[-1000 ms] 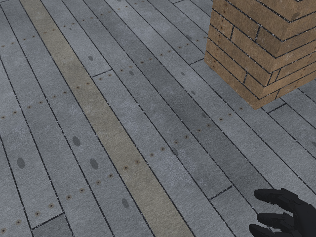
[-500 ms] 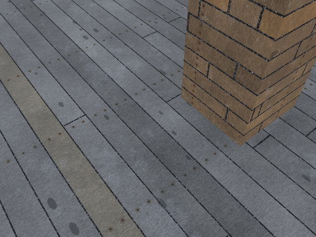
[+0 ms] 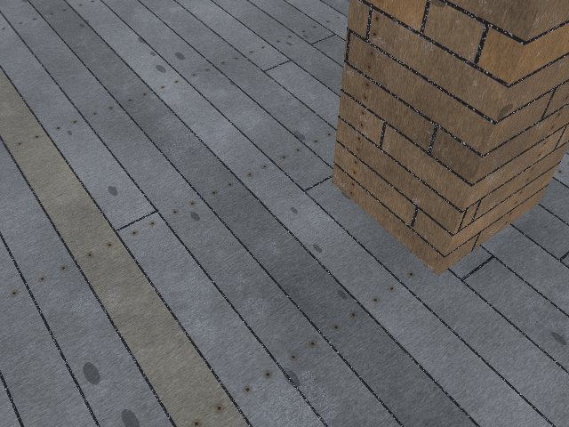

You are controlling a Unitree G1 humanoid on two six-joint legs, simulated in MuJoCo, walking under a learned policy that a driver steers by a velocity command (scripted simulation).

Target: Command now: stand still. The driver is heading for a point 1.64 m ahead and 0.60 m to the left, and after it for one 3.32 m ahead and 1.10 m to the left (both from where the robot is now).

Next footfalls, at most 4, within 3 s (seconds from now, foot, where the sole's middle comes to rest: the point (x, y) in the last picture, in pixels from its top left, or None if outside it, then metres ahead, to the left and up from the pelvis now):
2.12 right None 0.13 -0.16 -0.77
2.64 left None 0.50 0.06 -0.77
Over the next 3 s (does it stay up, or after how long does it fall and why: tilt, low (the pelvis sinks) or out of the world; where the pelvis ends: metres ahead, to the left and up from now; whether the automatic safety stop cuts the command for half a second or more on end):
stays up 0.53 -0.02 0.01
